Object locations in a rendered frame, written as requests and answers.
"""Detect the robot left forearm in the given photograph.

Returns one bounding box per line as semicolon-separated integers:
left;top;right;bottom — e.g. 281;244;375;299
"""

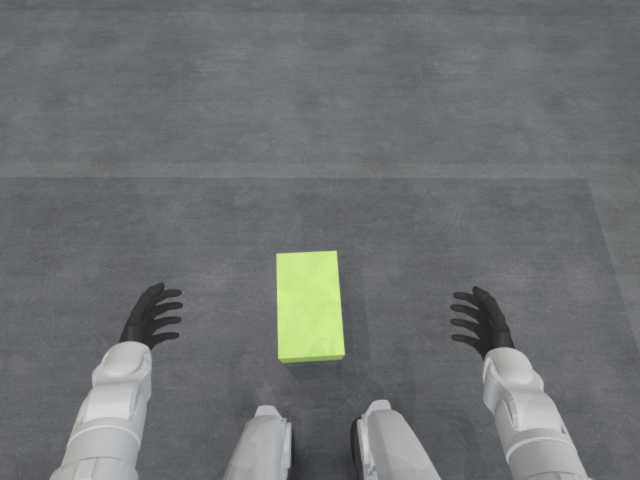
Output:
50;341;152;480

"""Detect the right robot hand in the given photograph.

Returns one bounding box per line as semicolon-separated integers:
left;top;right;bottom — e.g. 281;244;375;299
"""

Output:
450;286;515;362

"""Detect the robot right forearm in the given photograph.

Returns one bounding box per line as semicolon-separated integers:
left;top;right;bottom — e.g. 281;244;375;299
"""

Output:
482;347;593;480

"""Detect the robot right thigh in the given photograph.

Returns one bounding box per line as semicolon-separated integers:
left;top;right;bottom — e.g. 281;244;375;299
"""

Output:
357;409;441;480

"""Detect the carton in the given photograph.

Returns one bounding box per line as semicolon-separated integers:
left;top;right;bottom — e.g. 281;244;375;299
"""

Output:
276;251;345;363

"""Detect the left robot hand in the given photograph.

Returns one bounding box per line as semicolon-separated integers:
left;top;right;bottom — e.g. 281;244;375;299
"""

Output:
118;282;183;351

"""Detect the right robot shin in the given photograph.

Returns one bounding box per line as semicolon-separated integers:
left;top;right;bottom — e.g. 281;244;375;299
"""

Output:
362;400;404;480

